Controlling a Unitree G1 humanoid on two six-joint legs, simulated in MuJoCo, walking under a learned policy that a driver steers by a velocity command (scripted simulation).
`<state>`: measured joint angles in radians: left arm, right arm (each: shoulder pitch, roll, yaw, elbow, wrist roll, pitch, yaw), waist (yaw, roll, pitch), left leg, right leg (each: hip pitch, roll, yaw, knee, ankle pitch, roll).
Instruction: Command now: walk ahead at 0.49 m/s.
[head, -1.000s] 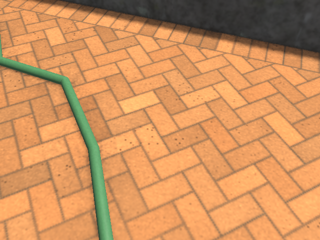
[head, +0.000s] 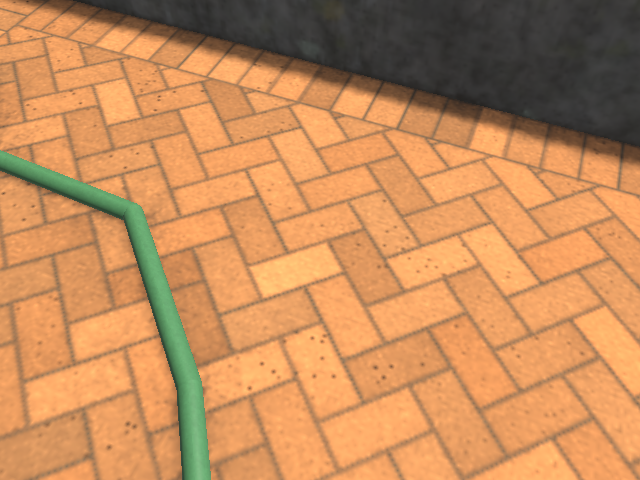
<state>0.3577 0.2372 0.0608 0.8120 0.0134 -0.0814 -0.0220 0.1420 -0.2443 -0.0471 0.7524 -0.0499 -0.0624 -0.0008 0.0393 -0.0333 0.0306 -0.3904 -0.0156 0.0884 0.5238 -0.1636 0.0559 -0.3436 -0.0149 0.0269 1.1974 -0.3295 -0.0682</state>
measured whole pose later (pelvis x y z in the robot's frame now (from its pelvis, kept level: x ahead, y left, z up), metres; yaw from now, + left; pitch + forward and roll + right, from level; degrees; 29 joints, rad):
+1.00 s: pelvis +0.59 -0.11 -0.01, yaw -24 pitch +1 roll +0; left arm 0.42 0.29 0.06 0.90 0.01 -0.06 0.00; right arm 0.07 -0.27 -0.02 0.75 -0.04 -0.07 0.01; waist 0.06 -0.01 0.06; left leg -0.45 -0.03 0.05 0.59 -0.16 0.07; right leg -0.11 0.12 0.15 0.91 -0.45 -0.08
